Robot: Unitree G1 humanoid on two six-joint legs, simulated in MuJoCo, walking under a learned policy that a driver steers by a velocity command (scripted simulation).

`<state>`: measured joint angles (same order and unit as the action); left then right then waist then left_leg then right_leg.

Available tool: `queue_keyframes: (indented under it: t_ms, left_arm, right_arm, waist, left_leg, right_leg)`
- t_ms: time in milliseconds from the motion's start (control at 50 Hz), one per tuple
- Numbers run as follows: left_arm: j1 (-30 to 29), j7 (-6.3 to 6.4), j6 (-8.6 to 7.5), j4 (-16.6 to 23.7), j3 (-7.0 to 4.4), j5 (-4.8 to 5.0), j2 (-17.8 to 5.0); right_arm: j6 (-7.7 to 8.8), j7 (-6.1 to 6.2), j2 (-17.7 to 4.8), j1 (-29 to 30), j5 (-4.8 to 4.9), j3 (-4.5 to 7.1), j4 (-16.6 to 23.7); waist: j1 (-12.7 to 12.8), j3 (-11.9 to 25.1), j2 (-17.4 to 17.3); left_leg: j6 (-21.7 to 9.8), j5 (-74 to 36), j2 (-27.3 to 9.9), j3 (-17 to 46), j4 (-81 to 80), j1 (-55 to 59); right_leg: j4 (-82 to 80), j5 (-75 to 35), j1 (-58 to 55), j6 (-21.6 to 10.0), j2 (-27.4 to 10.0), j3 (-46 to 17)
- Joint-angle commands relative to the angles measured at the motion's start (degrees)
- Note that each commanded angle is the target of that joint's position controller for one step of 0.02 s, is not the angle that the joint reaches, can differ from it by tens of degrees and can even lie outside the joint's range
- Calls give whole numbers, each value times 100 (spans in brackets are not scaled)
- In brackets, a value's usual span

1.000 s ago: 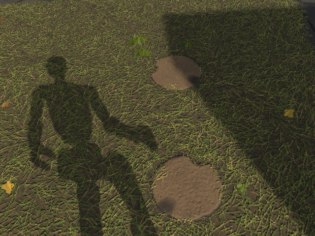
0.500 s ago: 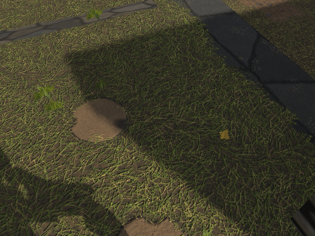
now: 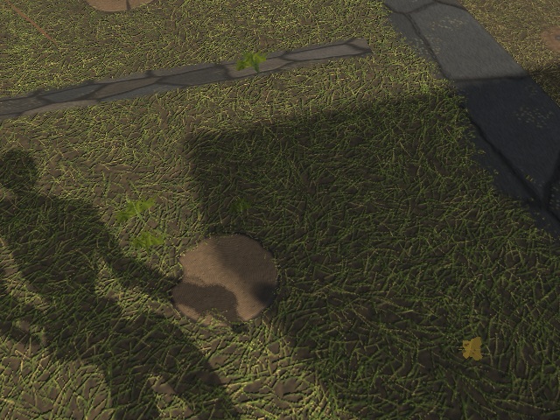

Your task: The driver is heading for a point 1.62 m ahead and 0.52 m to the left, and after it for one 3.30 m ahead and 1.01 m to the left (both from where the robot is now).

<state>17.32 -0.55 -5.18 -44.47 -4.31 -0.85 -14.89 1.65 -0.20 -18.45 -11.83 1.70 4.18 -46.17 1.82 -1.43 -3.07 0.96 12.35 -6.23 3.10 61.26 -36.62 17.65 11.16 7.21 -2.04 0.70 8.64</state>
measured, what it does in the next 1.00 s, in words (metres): walks ahead, turning left: left foot, then right foot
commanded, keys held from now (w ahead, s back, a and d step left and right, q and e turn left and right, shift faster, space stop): w+q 0.72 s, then w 0.28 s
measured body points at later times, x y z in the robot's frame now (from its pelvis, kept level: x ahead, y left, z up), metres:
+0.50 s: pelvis +0.27 +0.09 +0.00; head +0.30 +0.11 +0.45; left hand +0.36 +0.40 -0.10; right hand +0.42 -0.16 -0.11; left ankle +0.26 +0.15 -0.75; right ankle +0.38 -0.08 -0.67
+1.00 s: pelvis +0.56 +0.13 +0.00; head +0.58 +0.14 +0.45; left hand +0.45 +0.39 -0.12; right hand +0.82 -0.02 -0.10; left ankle +0.52 +0.28 -0.68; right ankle +0.61 +0.04 -0.75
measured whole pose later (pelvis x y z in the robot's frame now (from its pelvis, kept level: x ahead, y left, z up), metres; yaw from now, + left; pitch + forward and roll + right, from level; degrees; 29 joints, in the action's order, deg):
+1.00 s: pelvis +0.56 +0.13 +0.00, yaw +31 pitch +0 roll -1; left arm 18.3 -1.0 -5.5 -50.1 -2.5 0.4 -15.1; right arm 2.5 0.3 -16.9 -12.4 0.6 3.5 -39.7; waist 3.0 -1.9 -2.6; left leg -0.8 15.8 -2.7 3.2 56.4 -32.4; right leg 17.5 9.9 8.2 -2.5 2.6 0.5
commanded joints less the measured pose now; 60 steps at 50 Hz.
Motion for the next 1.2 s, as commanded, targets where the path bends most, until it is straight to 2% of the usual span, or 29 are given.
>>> queue_keyframes:
  t_ms: [20,100,180,220,260,280,300,320,340,360,380,400,460,560,640,700,740,760,780,800,820,840,860,880,920,980,1060,1140,1200]
  left_arm:
    - [-465,78,-139,324,-179,-12,-730]
    - [-212,140,-65,149,-258,57,-976]
    - [-7,146,86,-38,-333,193,-1151]
    - [-86,166,172,-39,-377,244,-1335]
    - [-216,184,257,1,-340,292,-1315]
    - [-63,200,211,115,-211,106,-991]
    - [374,145,44,414,19,-28,-254]
    - [-335,79,-152,471,-50,207,-791]
    - [-736,49,-251,611,-94,372,-952]
    - [-769,92,-307,562,-73,272,-888]
    - [-739,134,-306,495,-112,112,-918]
    - [-621,126,-245,462,-144,68,-951]
    - [-643,120,-69,497,-114,2,-756]
    - [-1686,58,-66,778,22,28,-467]
    - [-2189,-57,-152,942,10,130,-599]
    - [-1983,-131,-251,823,-37,121,-834]
    - [-1144,-78,-333,513,-148,44,-1005]
    - [-428,-54,-371,351,-217,-51,-1225]
    - [252,-39,-336,263,-298,-110,-1657]
    - [431,-117,-278,61,-286,38,-1499]
    - [121,-110,-237,122,-141,162,-1013]
    - [-176,-77,-170,180,-74,121,-811]
    - [-385,-56,-130,151,-38,58,-762]
    - [-396,-31,-133,82,25,13,-649]
    - [-397,-36,-128,-16,60,61,-609]
    - [-267,-25,-135,-181,17,174,-864]
    - [-31,-11,-41,-370,-2,176,-1090]
    - [420,-17,75,-600,6,233,-1153]
    - [484,27,183,-716,-32,256,-1306]
  right_arm:
    - [-4,-59,-51,-33,-32,-5,330]
    - [27,-217,32,749,-55,-80,600]
    - [9,-326,-97,1162,-56,-52,886]
    - [-19,-340,-274,891,-57,49,926]
    - [-54,-261,-764,-606,-18,353,569]
    - [-121,-130,-1355,-1376,6,556,402]
    - [-34,-142,-1794,-1021,-2,558,543]
    - [69,-202,-1271,-1118,-27,409,681]
    - [156,-214,-987,-947,-59,331,630]
    - [196,-203,-823,-629,-34,279,664]
    - [199,-178,-629,-264,-63,224,733]
    - [204,-144,-498,-72,-139,171,842]
    - [235,-49,-594,-128,-118,195,859]
    - [174,101,-739,-525,-57,239,729]
    - [110,126,-744,-887,-12,252,592]
    - [33,196,-694,-866,-14,255,571]
    - [-15,169,-564,-703,-63,207,596]
    - [-2,140,-262,-748,-134,93,633]
    - [37,154,19,-1278,-56,12,743]
    - [84,175,-150,-1688,79,-15,737]
    - [106,168,-563,-1362,106,72,648]
    - [111,154,-632,-822,56,81,703]
    - [144,143,-535,-495,-24,70,782]
    - [176,110,-441,-295,-97,77,865]
    - [171,61,-240,-401,-77,48,873]
    - [165,43,-37,-25,-141,-37,1076]
    - [236,-54,143,658,-126,-130,1294]
    - [253,-153,16,1206,-57,-103,1448]
    - [283,-211,-96,1256,-58,-61,1520]
  waist:
    - [-204,-118,652]
    - [80,-354,506]
    - [136,-449,547]
    - [-112,-116,723]
    - [-950,713,621]
    - [-1143,1186,-233]
    - [-385,1741,-1343]
    - [-862,1998,-489]
    - [-841,1227,-289]
    - [-601,804,138]
    - [-369,549,193]
    - [-188,509,78]
    - [-94,399,101]
    - [-459,109,-105]
    - [-647,36,-193]
    - [-465,63,-400]
    - [4,309,-489]
    - [310,982,-189]
    - [236,1794,1173]
    - [132,1976,2367]
    - [200,1176,1530]
    - [233,560,982]
    - [153,157,716]
    - [59,28,694]
    - [-92,97,857]
    - [-51,-26,770]
    - [164,-79,818]
    - [344,-249,792]
    - [189,-252,800]
  left_leg:
    - [26,-889,-205,237,-712,-248]
    - [-116,-1447,-90,-175,-1842,-121]
    - [-408,-829,61,-475,-2352,-187]
    - [-637,-234,436,-834,-2370,460]
    - [-1004,-358,1003,-1031,-2781,2585]
    - [-1370,-535,188,415,-2953,4230]
    - [-2447,840,-1030,3825,-3859,5633]
    - [-2367,1291,-1235,4370,-4538,5732]
    - [-2130,919,-1116,3602,-4596,5215]
    - [-1936,325,-862,2924,-4535,4420]
    - [-1799,-331,-637,2376,-4552,3686]
    - [-1760,-773,-495,2095,-4661,3247]
    - [-1812,-1639,-312,1598,-4855,2648]
    - [-1418,-1198,140,1088,-4814,2255]
    - [-1312,-688,-31,1524,-4514,2515]
    - [-1210,-638,-231,2031,-4103,3112]
    - [-1032,-1377,19,1963,-3399,3119]
    - [-850,-1335,335,1634,-2189,2701]
    - [-418,43,1087,934,-367,1086]
    - [-284,2085,1190,819,748,-116]
    - [-205,1757,928,968,1202,-527]
    - [-193,1309,711,741,1209,-523]
    - [-205,950,553,619,934,-467]
    - [-264,711,373,558,585,-303]
    - [-276,577,229,339,202,51]
    - [-137,194,124,99,-714,-123]
    - [-81,-1036,218,-165,-2257,297]
    - [-112,-1319,329,-259,-2890,449]
    - [-331,-847,424,-326,-3174,649]
  right_leg:
    - [-1081,-1320,-20,-854,-1559,-605]
    - [-1108,-1355,-299,-737,-1617,-62]
    - [-663,-2022,-1072,-577,-1812,193]
    - [130,-3934,-1274,-446,-1797,353]
    - [2249,-4642,-686,-145,-1455,617]
    - [4144,-2328,816,180,-1138,643]
    - [5857,2369,3095,488,118,-341]
    - [6241,2298,3667,357,-17,-1393]
    - [6055,1738,4063,212,-246,-1344]
    - [5597,1250,3835,142,-507,-1349]
    - [5101,937,3422,166,-672,-1360]
    - [4884,722,3031,191,-772,-1412]
    - [4182,366,2765,427,-710,-1258]
    - [2050,-1383,2494,626,-321,-1155]
    - [1249,-1636,2198,548,-115,-1259]
    - [999,-1006,1994,337,-141,-1468]
    - [691,-743,969,90,-37,-1200]
    - [834,-768,-358,-232,-589,-1641]
    - [582,143,-2273,-931,-1727,-3651]
    - [-77,1462,-2752,-1396,-2368,-5564]
    - [-279,2105,-2183,-1284,-2260,-5252]
    - [-291,1697,-1480,-1068,-1986,-4281]
    - [-398,1048,-855,-977,-1728,-3652]
    - [-518,466,-506,-942,-1520,-3211]
    - [-708,-209,-233,-965,-1344,-2745]
    - [-1002,-707,-169,-1164,-1373,-2326]
    - [-1069,-1124,-117,-1020,-1158,-1637]
    - [-900,-1271,-411,-913,-1374,-1568]
    - [-542,-1901,-828,-790,-1577,-1558]
Next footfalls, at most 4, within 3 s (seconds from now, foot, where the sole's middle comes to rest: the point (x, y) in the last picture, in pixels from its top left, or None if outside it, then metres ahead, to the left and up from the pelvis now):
0.26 left None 0.30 0.16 -0.78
0.76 right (285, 360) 0.64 0.06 -0.78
1.26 left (150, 317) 0.75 0.43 -0.78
1.80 right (186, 208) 1.14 0.38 -0.78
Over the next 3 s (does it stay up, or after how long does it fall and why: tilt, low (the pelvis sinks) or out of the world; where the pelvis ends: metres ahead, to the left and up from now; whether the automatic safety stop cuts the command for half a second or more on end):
stays up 1.52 0.49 0.00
